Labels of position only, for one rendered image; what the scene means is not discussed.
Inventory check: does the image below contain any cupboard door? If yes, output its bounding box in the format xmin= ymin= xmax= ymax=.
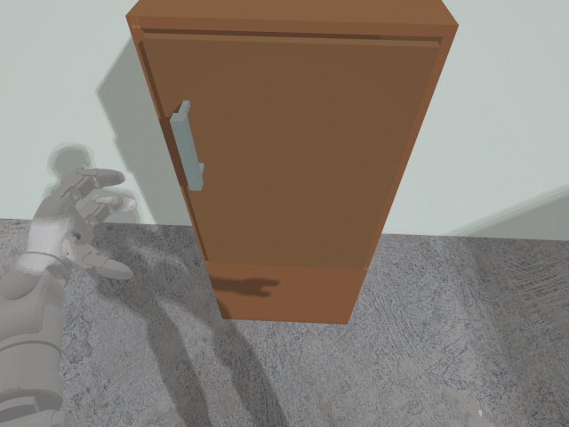
xmin=142 ymin=33 xmax=440 ymax=270

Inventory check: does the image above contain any left robot forearm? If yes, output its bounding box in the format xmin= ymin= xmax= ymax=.
xmin=0 ymin=253 xmax=70 ymax=423

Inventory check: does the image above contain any handle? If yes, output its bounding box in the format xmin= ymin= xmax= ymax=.
xmin=170 ymin=101 xmax=204 ymax=191

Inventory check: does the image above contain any robot right hand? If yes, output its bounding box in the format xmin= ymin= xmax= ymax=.
xmin=443 ymin=386 xmax=493 ymax=427

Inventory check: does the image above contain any robot left upper arm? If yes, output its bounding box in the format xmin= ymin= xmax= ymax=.
xmin=0 ymin=409 xmax=70 ymax=427

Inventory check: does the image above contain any robot left hand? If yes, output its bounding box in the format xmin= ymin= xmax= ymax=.
xmin=26 ymin=166 xmax=138 ymax=279

